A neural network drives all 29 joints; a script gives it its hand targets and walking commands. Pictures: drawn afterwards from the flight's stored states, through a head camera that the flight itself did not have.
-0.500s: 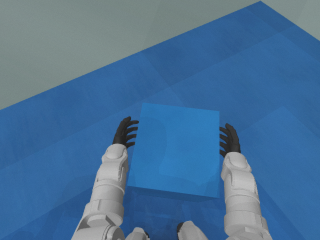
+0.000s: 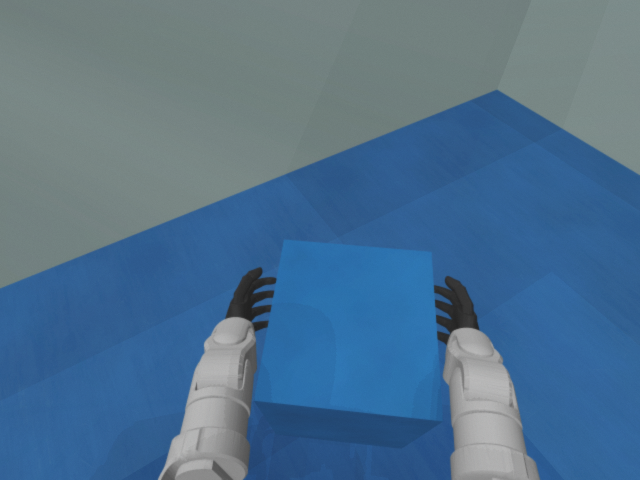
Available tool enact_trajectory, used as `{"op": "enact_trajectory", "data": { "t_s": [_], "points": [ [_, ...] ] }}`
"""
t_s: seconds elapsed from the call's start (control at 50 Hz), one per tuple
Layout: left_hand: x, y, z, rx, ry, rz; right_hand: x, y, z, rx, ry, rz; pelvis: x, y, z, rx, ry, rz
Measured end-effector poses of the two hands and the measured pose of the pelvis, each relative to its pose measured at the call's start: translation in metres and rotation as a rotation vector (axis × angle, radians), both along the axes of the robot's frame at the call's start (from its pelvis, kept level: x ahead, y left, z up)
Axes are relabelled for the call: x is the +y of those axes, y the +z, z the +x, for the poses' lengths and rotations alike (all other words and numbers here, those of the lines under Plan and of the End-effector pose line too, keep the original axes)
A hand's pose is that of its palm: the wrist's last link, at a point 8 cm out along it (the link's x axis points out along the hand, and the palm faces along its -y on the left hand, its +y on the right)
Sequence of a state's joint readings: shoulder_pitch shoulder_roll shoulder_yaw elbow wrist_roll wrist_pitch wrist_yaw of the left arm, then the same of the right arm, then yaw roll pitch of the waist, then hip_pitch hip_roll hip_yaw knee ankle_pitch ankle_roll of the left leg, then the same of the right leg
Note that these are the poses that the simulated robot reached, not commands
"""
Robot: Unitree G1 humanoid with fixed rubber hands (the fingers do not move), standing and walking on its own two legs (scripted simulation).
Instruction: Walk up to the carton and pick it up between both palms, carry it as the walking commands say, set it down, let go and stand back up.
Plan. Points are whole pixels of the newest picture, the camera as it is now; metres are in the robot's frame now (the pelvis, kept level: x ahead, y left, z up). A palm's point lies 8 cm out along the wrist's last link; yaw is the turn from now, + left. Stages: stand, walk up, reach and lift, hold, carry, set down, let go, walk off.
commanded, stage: reach and lift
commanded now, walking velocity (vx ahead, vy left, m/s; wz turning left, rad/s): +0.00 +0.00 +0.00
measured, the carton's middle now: (346, 351) +0.32 -0.04 -0.08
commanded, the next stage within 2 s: none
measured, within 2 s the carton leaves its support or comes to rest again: neither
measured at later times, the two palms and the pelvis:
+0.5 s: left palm (225, 313) +0.32 +0.11 +0.06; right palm (474, 324) +0.29 -0.18 +0.06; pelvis +0.01 +0.00 +0.01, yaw +0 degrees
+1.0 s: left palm (206, 323) +0.30 +0.13 +0.07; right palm (460, 317) +0.29 -0.16 +0.07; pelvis +0.00 +0.00 +0.01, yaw +0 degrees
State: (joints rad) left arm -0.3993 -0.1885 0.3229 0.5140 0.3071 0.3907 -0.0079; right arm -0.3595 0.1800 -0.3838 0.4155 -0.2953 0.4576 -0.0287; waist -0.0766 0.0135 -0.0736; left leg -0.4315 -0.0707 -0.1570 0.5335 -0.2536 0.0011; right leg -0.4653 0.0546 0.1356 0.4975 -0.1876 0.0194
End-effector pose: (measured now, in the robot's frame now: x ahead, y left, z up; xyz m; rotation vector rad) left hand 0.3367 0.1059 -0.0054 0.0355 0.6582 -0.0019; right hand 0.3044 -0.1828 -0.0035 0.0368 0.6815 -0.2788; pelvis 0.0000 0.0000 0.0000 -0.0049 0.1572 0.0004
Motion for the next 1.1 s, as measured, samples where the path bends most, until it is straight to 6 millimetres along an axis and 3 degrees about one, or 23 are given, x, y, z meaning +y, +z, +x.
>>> {"op": "enact_trajectory", "data": {
  "t_s": [0.58, 1.1],
  "points": [
    [0.009, 0.067, -0.02, -0.03, 0.001, 0.009, 0.009, 0.068, -0.017, -0.03, 0.021, -0.019, 0.005, 0.012, 0.006, -0.253, -0.002, -0.002],
    [0.029, 0.071, -0.035, -0.015, 0.095, 0.008, 0.027, 0.07, -0.007, -0.02, 0.114, -0.021, -0.004, 0.011, 0.001, -0.278, -0.004, 0.001]
  ]
}}
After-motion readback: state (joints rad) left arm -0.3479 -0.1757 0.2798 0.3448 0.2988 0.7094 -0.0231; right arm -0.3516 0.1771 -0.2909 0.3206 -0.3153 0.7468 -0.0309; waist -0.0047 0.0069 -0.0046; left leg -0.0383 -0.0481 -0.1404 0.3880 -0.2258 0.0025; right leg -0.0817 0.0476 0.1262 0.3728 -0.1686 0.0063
